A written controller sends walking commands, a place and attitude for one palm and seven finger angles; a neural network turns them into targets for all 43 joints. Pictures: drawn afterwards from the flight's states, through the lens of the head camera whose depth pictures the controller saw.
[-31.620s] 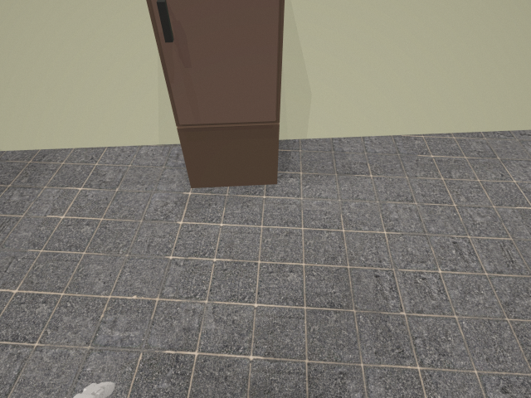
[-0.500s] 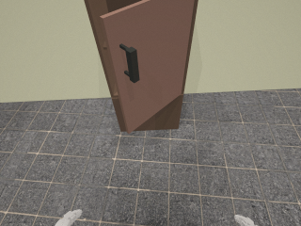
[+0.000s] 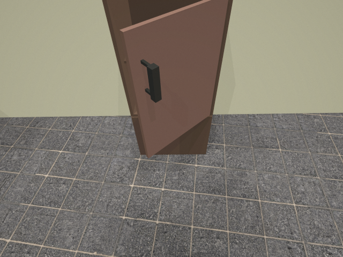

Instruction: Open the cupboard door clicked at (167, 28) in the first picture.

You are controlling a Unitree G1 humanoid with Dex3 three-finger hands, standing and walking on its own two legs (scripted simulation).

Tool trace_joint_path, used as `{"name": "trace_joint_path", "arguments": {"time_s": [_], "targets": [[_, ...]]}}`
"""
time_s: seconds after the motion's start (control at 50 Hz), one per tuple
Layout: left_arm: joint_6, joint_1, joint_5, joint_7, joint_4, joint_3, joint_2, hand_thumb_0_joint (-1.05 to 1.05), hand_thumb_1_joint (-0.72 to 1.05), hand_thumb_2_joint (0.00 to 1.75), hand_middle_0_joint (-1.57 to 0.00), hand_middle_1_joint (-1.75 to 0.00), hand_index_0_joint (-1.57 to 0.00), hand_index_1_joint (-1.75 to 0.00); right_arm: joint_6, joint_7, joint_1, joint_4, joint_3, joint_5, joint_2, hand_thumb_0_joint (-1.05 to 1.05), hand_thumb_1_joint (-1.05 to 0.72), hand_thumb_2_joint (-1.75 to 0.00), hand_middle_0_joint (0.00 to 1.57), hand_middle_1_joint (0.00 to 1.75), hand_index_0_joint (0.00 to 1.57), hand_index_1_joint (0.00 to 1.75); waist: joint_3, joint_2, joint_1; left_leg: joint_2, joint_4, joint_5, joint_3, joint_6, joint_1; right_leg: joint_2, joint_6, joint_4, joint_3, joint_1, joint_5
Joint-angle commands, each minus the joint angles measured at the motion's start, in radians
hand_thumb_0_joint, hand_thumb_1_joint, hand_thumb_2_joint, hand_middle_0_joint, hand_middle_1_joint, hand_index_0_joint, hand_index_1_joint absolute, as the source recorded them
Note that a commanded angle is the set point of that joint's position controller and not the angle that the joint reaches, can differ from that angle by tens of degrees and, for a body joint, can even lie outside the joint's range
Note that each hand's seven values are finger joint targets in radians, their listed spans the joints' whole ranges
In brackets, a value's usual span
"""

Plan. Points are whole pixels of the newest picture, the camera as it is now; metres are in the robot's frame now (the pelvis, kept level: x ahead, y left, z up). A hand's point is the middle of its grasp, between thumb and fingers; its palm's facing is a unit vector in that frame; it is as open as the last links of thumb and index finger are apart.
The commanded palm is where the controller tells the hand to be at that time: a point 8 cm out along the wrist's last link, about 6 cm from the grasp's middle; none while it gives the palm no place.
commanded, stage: let the arm hang, fingers relaxed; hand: left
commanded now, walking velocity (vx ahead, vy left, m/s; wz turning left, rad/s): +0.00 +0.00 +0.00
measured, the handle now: (150, 80) +0.59 +0.10 +0.09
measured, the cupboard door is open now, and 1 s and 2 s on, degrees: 41 41 41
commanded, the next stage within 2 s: look to check the result in 0.36 s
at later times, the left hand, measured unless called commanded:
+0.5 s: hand out of the picture +0.10 +0.22 -0.16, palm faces -0.01 -0.96 -0.29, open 7.4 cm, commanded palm none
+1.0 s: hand out of the picture +0.11 +0.22 -0.15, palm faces -0.01 -0.95 -0.32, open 7.4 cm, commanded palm none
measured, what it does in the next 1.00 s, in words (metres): shifts its weight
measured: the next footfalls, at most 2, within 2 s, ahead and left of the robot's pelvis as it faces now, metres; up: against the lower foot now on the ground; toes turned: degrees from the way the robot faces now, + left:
right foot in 1.60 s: +0.02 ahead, -0.15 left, +0.00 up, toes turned -17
left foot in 1.96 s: +0.12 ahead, +0.08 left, +0.00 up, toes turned -29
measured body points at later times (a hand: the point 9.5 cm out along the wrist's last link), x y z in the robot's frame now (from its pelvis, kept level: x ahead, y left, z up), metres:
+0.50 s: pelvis +0.03 -0.01 +0.01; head +0.05 -0.02 +0.45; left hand +0.10 +0.27 -0.13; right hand +0.09 -0.29 -0.14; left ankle +0.04 +0.11 -0.74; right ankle +0.03 -0.09 -0.74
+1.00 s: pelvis +0.05 -0.02 +0.01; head +0.07 -0.03 +0.46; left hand +0.12 +0.26 -0.13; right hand +0.11 -0.29 -0.15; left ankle +0.04 +0.11 -0.74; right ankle +0.03 -0.09 -0.74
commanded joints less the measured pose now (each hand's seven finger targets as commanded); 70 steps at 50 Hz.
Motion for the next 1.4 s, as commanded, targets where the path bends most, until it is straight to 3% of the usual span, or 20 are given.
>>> {"name": "trace_joint_path", "arguments": {"time_s": [0.0, 0.18, 0.42, 1.0, 1.04, 1.08, 1.2, 1.26, 1.3, 1.32, 1.34, 1.36, 1.38], "targets": [[-0.023, -0.032, 0.002, 0.013, -0.046, 0.021, 0.163, 0.00, 0.90, 0.90, -0.20, -0.30, -0.20, -0.30, -0.017, -0.009, -0.007, -0.037, -0.026, 0.002, -0.171, 0.00, -0.90, -0.90, 0.20, 0.30, 0.20, 0.30, -0.003, -0.062, 0.000, 0.100, -0.112, -0.042, -0.123, 0.031, -0.007, -0.137, -0.029, -0.128, 0.158, -0.005, -0.144], [-0.034, -0.068, 0.003, 0.015, -0.050, 0.021, 0.171, 0.00, 0.90, 0.90, -0.20, -0.30, -0.20, -0.30, -0.029, -0.010, -0.062, -0.033, -0.022, 0.004, -0.184, 0.00, -0.90, -0.90, 0.20, 0.30, 0.20, 0.30, -0.058, -0.052, 0.000, 0.113, -0.131, 0.094, -0.117, 0.022, 0.050, -0.144, -0.016, -0.107, 0.138, 0.065, 0.052], [-0.040, -0.082, 0.002, 0.015, -0.044, 0.021, 0.177, 0.00, 0.90, 0.90, -0.20, -0.30, -0.20, -0.30, -0.030, -0.013, -0.104, -0.033, -0.020, 0.005, -0.204, 0.00, -0.90, -0.90, 0.20, 0.30, 0.20, 0.30, -0.079, -0.020, -0.003, 0.114, -0.144, 0.128, -0.110, 0.014, 0.105, -0.149, -0.014, -0.131, 0.144, 0.089, 0.110], [-0.045, -0.075, -0.001, 0.021, -0.039, 0.021, 0.195, 0.00, 0.90, 0.90, -0.20, -0.30, -0.20, -0.30, -0.025, -0.020, -0.103, -0.034, -0.020, 0.008, -0.215, 0.00, -0.90, -0.90, 0.20, 0.30, 0.20, 0.30, -0.080, -0.060, -0.006, 0.121, -0.139, 0.181, -0.084, 0.009, 0.151, -0.152, -0.009, -0.140, 0.146, 0.125, 0.274], [-0.037, -0.070, -0.001, 0.021, -0.045, 0.022, 0.177, 0.00, 0.90, 0.90, -0.20, -0.30, -0.20, -0.30, -0.021, -0.023, -0.090, -0.033, -0.019, 0.006, -0.194, 0.00, -0.90, -0.90, 0.20, 0.30, 0.20, 0.30, -0.072, -0.052, -0.009, 0.127, -0.118, 0.180, -0.061, 0.002, 0.158, -0.149, -0.010, -0.126, 0.163, 0.104, 0.303], [-0.016, -0.028, 0.000, 0.026, -0.041, 0.014, 0.105, 0.00, 0.90, 0.90, -0.20, -0.30, -0.20, -0.30, -0.006, -0.027, -0.036, -0.026, -0.008, 0.005, -0.108, 0.00, -0.90, -0.90, 0.20, 0.30, 0.20, 0.30, -0.084, -0.057, -0.012, 0.128, -0.070, 0.173, -0.024, -0.011, 0.149, -0.152, -0.003, -0.090, 0.178, 0.097, 0.362], [0.020, -0.014, 0.008, 0.019, -0.098, 0.049, 0.134, 0.00, 0.90, 0.90, -0.20, -0.30, -0.20, -0.30, 0.016, -0.041, -0.007, -0.082, -0.040, 0.008, -0.122, 0.00, -0.90, -0.90, 0.20, 0.30, 0.20, 0.30, -0.066, -0.100, -0.013, 0.124, 0.047, 0.055, 0.045, -0.020, 0.082, -0.163, -0.042, -0.021, 0.268, 0.048, 0.406], [0.030, -0.018, 0.010, 0.015, -0.129, 0.058, 0.129, 0.00, 0.90, 0.90, -0.20, -0.30, -0.20, -0.30, 0.021, -0.044, -0.003, -0.107, -0.050, 0.010, -0.113, 0.00, -0.90, -0.90, 0.20, 0.30, 0.20, 0.30, -0.055, -0.091, -0.016, 0.122, 0.085, -0.017, 0.053, -0.016, 0.081, -0.153, -0.052, -0.016, 0.311, -0.026, 0.319], [0.036, -0.037, 0.011, 0.009, -0.156, 0.061, 0.118, 0.00, 0.90, 0.90, -0.20, -0.30, -0.20, -0.30, 0.020, -0.046, 0.017, -0.116, -0.055, 0.006, -0.114, 0.00, -0.90, -0.90, 0.20, 0.30, 0.20, 0.30, -0.029, -0.042, -0.027, 0.152, 0.042, -0.048, 0.022, -0.003, 0.095, -0.120, -0.045, 0.014, 0.309, -0.105, 0.228], [0.037, -0.045, 0.010, 0.004, -0.169, 0.060, 0.099, 0.00, 0.90, 0.90, -0.20, -0.30, -0.20, -0.30, 0.017, -0.047, 0.022, -0.123, -0.060, 0.002, -0.129, 0.00, -0.90, -0.90, 0.20, 0.30, 0.20, 0.30, -0.022, 0.008, -0.031, 0.202, -0.009, -0.038, -0.026, 0.020, 0.122, -0.072, -0.025, 0.079, 0.270, -0.166, 0.176], [0.040, -0.051, 0.009, -0.003, -0.187, 0.058, 0.075, 0.00, 0.90, 0.90, -0.20, -0.30, -0.20, -0.30, 0.012, -0.048, 0.029, -0.127, -0.066, -0.004, -0.159, 0.00, -0.90, -0.90, 0.20, 0.30, 0.20, 0.30, -0.009, 0.099, -0.030, 0.288, -0.085, -0.024, -0.102, 0.060, 0.136, -0.013, 0.000, 0.203, 0.196, -0.226, 0.089], [0.046, -0.054, 0.007, -0.008, -0.196, 0.059, 0.052, 0.00, 0.90, 0.90, -0.20, -0.30, -0.20, -0.30, 0.006, -0.049, 0.033, -0.130, -0.071, -0.005, -0.178, 0.00, -0.90, -0.90, 0.20, 0.30, 0.20, 0.30, -0.011, 0.203, -0.023, 0.410, -0.173, 0.033, -0.192, 0.134, 0.123, 0.021, 0.022, 0.416, 0.111, -0.265, -0.217], [0.054, -0.059, 0.012, -0.011, -0.210, 0.068, 0.060, 0.00, 0.90, 0.90, -0.20, -0.30, -0.20, -0.30, -0.002, -0.052, 0.044, -0.137, -0.069, -0.009, -0.170, 0.00, -0.90, -0.90, 0.20, 0.30, 0.20, 0.30, -0.025, 0.178, -0.021, 0.460, -0.192, 0.111, -0.208, 0.182, 0.106, 0.005, 0.034, 0.609, 0.113, -0.283, -0.355]]}}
